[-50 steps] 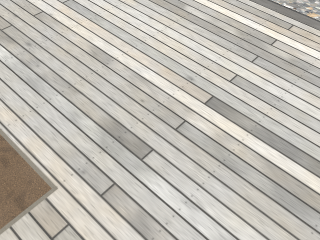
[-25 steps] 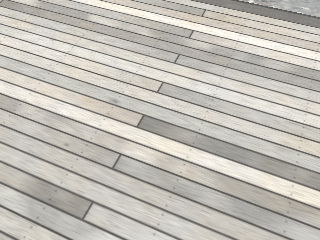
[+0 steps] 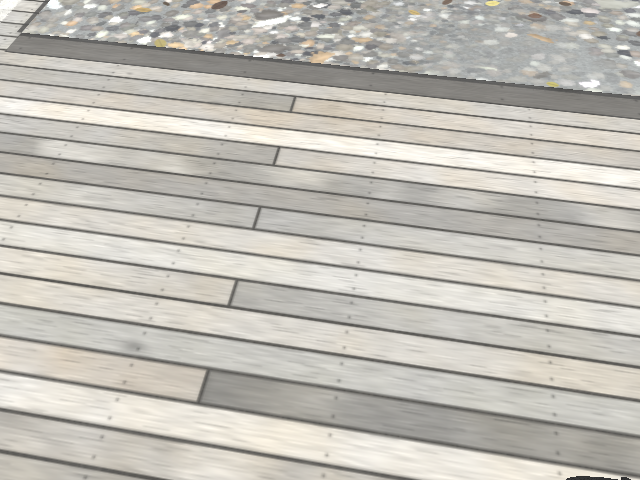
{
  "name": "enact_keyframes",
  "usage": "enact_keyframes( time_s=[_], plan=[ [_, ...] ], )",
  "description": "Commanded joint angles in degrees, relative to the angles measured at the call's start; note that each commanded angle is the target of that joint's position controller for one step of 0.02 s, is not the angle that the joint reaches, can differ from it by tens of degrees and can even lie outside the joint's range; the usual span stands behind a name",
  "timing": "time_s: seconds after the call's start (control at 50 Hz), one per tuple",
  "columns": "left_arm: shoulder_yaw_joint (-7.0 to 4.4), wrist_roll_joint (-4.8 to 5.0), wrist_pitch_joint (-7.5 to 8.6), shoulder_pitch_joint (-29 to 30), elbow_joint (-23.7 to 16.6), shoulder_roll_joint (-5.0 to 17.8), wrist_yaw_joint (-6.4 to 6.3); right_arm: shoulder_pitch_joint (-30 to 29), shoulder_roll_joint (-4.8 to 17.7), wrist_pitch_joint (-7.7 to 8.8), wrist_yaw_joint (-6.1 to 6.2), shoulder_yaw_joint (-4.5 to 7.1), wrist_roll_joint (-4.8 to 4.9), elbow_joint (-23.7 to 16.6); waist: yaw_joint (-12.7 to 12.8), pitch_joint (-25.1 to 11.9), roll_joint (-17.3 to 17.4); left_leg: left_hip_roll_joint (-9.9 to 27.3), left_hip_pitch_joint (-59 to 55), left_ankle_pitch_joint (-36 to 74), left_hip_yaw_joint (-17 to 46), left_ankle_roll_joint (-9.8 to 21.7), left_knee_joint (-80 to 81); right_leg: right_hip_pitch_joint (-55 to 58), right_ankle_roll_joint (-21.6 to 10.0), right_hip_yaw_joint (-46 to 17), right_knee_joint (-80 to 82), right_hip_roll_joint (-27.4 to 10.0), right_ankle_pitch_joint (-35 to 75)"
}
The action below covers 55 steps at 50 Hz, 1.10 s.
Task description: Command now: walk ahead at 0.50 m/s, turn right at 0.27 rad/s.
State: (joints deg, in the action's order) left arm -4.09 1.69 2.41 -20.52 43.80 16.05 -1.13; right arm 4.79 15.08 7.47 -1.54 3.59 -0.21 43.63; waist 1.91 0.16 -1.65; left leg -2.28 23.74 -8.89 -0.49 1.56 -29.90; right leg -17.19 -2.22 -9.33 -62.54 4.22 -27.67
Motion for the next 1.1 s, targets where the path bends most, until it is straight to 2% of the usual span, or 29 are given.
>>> enact_keyframes(
  time_s=[0.02, 0.04, 0.08, 0.14, 0.18, 0.28, 0.34, 0.36, 0.38, 0.4, 0.42, 0.44, 0.46, 0.5, 0.58, 0.66, 0.78, 0.82, 0.84, 0.86, 0.88, 0.9, 0.92, 0.94, 0.96, 0.98, 1.0, 1.06, 1.1],
  plan=[
    [-1.09, -1.31, 1.64, 4.8, -6.2, 6.4, 0.07, 8.7, 6.0, -0.99, -0.06, 1.53, -0.15, 0.0, -4.8, -1.6, 4.9, 18.0, -22.9, -7.2, 26.2, 10.9, 15.2, -25.9, 0.5, 1.1, -8.6, -6.6, 6.1],
    [-1.07, -1.48, 1.86, 4.9, -6.7, 5.5, 0.39, 7.9, 5.5, -1.05, -0.03, 1.06, -0.53, 0.1, -3.0, -0.8, 6.0, 16.1, -18.9, -2.5, 23.1, 10.9, 16.4, -23.0, 0.3, 2.2, -5.7, -8.4, 7.8],
    [-0.62, -1.51, 2.12, 4.4, -6.9, 3.5, 0.64, 8.3, 5.5, -0.96, -0.07, 0.95, 0.13, 0.5, -1.9, -1.4, 7.6, 14.3, -16.3, 4.3, 19.9, 12.0, 17.9, -20.2, 0.8, 4.2, 0.0, -9.0, 8.0],
    [0.50, -2.12, 2.69, 9.8, -8.9, 1.5, 0.75, 9.8, 8.8, -1.30, 0.61, 1.84, 1.22, 1.0, -2.8, -1.1, 6.9, 13.5, -14.1, 9.5, 16.2, 12.8, 19.3, -18.4, 2.3, 6.4, 12.7, -8.9, 12.3],
    [0.98, -1.74, 3.03, 13.5, -9.5, 0.9, 1.15, 10.9, 10.1, -1.84, 1.02, 2.20, 1.55, 1.3, -3.8, -0.9, 6.8, 12.1, -11.9, 9.2, 13.5, 11.6, 19.3, -14.3, 3.0, 7.1, 21.1, -7.5, 19.1],
    [0.48, -0.65, 3.92, 20.0, -11.3, 3.1, 2.09, 16.2, 10.4, -3.15, 1.31, 2.18, 2.20, 2.5, -5.6, -0.3, 7.7, 13.0, -12.7, 4.7, 16.0, 9.8, 16.1, -7.5, 3.3, 6.8, 32.0, -4.7, 25.0],
    [-0.95, -0.78, 4.44, 14.6, -9.8, 5.5, 1.83, 16.1, 9.6, -3.80, 1.74, 1.88, 2.03, 2.3, -1.6, -2.3, 7.8, 11.3, -10.7, 1.9, 17.3, 6.8, 9.6, 5.0, 1.1, 7.4, 37.7, -4.6, 23.9],
    [-1.91, -1.44, 4.53, 8.5, -8.9, 7.7, 1.25, 15.1, 7.4, -3.60, 1.72, 1.15, 1.56, 1.6, 1.7, -5.6, 6.7, 8.1, -6.5, 2.3, 15.2, 4.7, 1.3, 14.6, -1.0, 4.3, 37.8, -8.5, 22.7],
    [-3.03, -2.30, 4.22, -1.5, -7.7, 12.0, 0.57, 14.7, 2.9, -3.26, 1.75, -0.31, 0.16, -0.2, 5.5, -13.7, -2.8, 3.4, 2.8, -10.6, 9.2, 1.8, -17.7, 28.6, -4.6, -7.0, 37.4, -20.5, 22.1],
    [-3.60, -2.63, 3.30, -3.5, -6.3, 14.5, 1.12, 20.2, 2.2, -2.39, 1.85, -0.64, 2.02, -2.4, 2.5, -17.0, -19.2, 0.3, 18.7, -26.0, 5.5, 0.5, -31.9, 36.1, -11.8, -28.9, 43.6, -30.0, 8.7],
    [-2.48, -2.01, 3.37, -1.8, -6.5, 9.5, 1.39, 18.5, 7.7, -2.58, 2.07, 0.73, 2.81, -1.1, 3.2, -11.0, -11.0, 3.7, 23.2, -22.6, 8.3, 0.2, -39.2, 31.3, -11.2, -28.3, 45.8, -27.9, 0.8],
    [-1.54, -1.62, 3.46, 0.7, -6.7, 6.6, 1.44, 15.0, 9.0, -2.92, 1.90, 1.31, 2.68, -1.6, 3.0, -5.7, -7.7, 5.1, 24.3, -17.5, 8.0, 0.3, -40.6, 26.0, -9.4, -20.2, 46.5, -25.5, 3.1],
    [-0.87, -1.84, 3.54, 4.1, -6.8, 5.0, 1.65, 14.2, 8.0, -3.44, 1.88, 1.34, 2.32, -1.3, 1.2, -3.4, -4.7, 6.7, 22.1, -13.3, 7.3, -0.2, -40.1, 20.7, -8.4, -14.2, 48.0, -22.9, 8.9],
    [-0.57, -2.27, 3.75, 8.0, -6.1, 3.5, 1.81, 13.0, 6.3, -4.45, 1.42, 1.46, 1.90, -2.1, -1.3, 0.1, -5.6, 9.1, 18.9, -8.8, 7.1, -0.9, -37.2, 13.3, -7.8, -5.7, 51.2, -20.1, 17.4],
    [-1.56, -2.31, 4.59, 7.9, -4.0, 5.2, 1.32, 9.7, 4.0, -5.53, 0.88, 1.02, 1.58, -4.4, -2.0, 1.0, -2.8, 9.6, 19.3, -2.0, 6.5, -2.6, -32.3, 11.4, -8.9, 3.8, 53.9, -19.8, 29.3],
    [-2.26, -2.07, 4.08, 6.8, -2.3, 7.5, 0.69, 3.6, 2.9, -5.32, -0.42, 0.23, 1.45, -6.5, -0.2, 2.1, -1.8, 9.0, 16.9, 8.4, 4.0, -2.2, -19.0, 12.1, -7.6, 11.8, 54.2, -18.7, 31.4],
    [-3.42, -0.36, 2.54, 3.3, 0.3, 11.0, 0.49, -4.6, 4.3, -5.50, -2.11, 0.33, 1.48, -11.0, 1.5, 4.4, -1.7, 7.0, 14.4, 4.0, -1.0, 1.6, -8.4, 19.3, -5.0, 17.2, 50.5, -21.3, 36.3],
    [-3.91, 0.06, 1.77, 3.6, 0.4, 12.9, 0.25, -1.6, 6.3, -5.81, -2.14, 1.39, 1.24, -11.3, -1.1, 1.2, -3.5, 3.1, 7.0, -2.0, -4.6, 4.1, -7.5, 20.9, -3.8, 19.5, 42.3, -21.0, 55.3],
    [-3.94, 0.32, 1.23, 4.2, 0.4, 13.3, 0.10, 5.2, 8.2, -5.97, -1.93, 2.66, 1.34, -9.8, -5.3, -2.7, -3.2, 0.2, -2.2, -1.6, -6.4, 5.8, -5.0, 19.6, -2.6, 21.3, 32.6, -19.7, 62.7],
    [-3.26, 0.03, 1.15, 3.4, 0.2, 11.8, -0.15, 15.0, 12.0, -6.31, -1.11, 4.71, 1.53, -7.0, -9.8, -7.9, -1.5, -1.9, -18.0, 1.2, -5.4, 7.9, -3.0, 12.2, -0.5, 22.7, 19.1, -17.3, 59.8],
    [-1.43, -2.42, 1.60, 0.9, -1.9, 6.4, -0.05, 20.2, 18.1, -6.74, 0.21, 6.29, 1.82, -6.0, -9.1, -12.4, 10.8, 11.1, -36.1, 1.2, 16.1, 13.5, -1.5, -8.2, 2.8, 22.8, -1.8, -12.3, 24.6],
    [0.18, -2.33, 3.62, -0.2, -4.5, 3.5, 0.54, 17.9, 20.4, -5.76, -0.19, 5.77, 1.71, -8.4, -5.5, -22.0, 17.3, 21.5, -46.2, -10.6, 48.0, 23.3, 9.7, -23.6, 4.5, 9.8, -16.3, -2.2, -7.3],
    [-1.05, -0.11, 5.04, 6.5, -5.5, 9.0, 1.23, 18.0, 15.2, -4.99, -0.76, 4.29, 1.39, -8.5, -9.0, -19.2, 8.8, 20.9, -44.5, -13.0, 44.8, 20.0, 13.3, -29.7, 3.4, 3.4, -18.5, -5.3, -3.7],
    [-0.86, 0.68, 5.74, 9.1, -6.3, 8.9, 1.43, 16.4, 12.9, -4.41, -0.77, 3.58, 1.26, -7.9, -7.9, -11.6, 7.6, 18.9, -37.2, -10.4, 36.5, 17.8, 13.2, -31.3, 2.1, 4.5, -15.3, -7.4, 1.1],
    [-0.74, -0.54, 5.92, 9.2, -5.6, 8.2, 0.86, 12.5, 11.4, -4.21, -0.66, 3.04, 1.26, -8.3, -5.1, -7.0, 2.8, 16.3, -28.2, -4.9, 30.2, 15.8, 13.1, -28.3, 1.9, 4.7, -10.3, -9.8, 5.4],
    [-1.22, -1.81, 5.50, 8.4, -5.1, 8.9, 0.44, 9.2, 9.4, -4.12, -0.47, 2.41, 0.84, -9.0, -2.8, -5.0, 3.5, 14.3, -21.3, 1.3, 25.6, 14.7, 13.7, -24.0, 2.2, 4.4, -5.8, -11.4, 8.1],
    [-1.42, -2.10, 4.74, 7.4, -5.0, 9.0, 0.53, 7.5, 8.9, -4.12, -0.26, 2.15, 0.28, -10.0, -1.2, -4.2, 4.9, 13.0, -16.9, 4.7, 23.7, 14.7, 15.0, -20.6, 2.5, 4.2, -4.2, -12.0, 9.9],
    [-1.03, -2.79, 3.26, 8.0, -5.1, 7.0, 0.42, 8.2, 9.6, -3.59, 0.60, 2.41, 0.52, -9.3, -0.5, -3.2, 4.3, 11.2, -11.4, 12.5, 19.3, 15.5, 16.8, -18.7, 4.7, 5.6, 1.9, -11.0, 14.0],
    [-0.53, -2.92, 3.06, 12.3, -6.4, 5.8, 0.37, 10.1, 10.4, -3.64, 1.40, 2.64, 0.80, -8.3, -1.8, -1.7, 4.2, 9.9, -10.8, 13.7, 17.3, 14.6, 16.9, -20.3, 5.9, 5.8, 9.1, -10.0, 20.3]
  ],
)
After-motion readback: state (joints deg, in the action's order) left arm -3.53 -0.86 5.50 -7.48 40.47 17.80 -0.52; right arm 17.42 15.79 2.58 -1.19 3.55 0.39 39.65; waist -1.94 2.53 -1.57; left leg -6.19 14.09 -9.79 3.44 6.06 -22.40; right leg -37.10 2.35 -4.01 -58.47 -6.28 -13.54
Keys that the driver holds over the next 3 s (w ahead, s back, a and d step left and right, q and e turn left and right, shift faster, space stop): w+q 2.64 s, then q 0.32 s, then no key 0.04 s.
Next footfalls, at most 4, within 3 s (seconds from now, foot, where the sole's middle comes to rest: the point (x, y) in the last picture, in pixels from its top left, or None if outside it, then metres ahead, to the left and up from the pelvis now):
0.36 right None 0.33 -0.13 -0.76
0.86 left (243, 451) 0.53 0.20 -0.76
1.36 right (265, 311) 0.87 0.19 -0.76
1.88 left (103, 315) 0.85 0.58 -0.76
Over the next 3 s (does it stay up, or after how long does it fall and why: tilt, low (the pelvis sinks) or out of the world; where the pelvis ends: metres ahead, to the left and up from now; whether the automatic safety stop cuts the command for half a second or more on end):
stays up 0.99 0.92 0.00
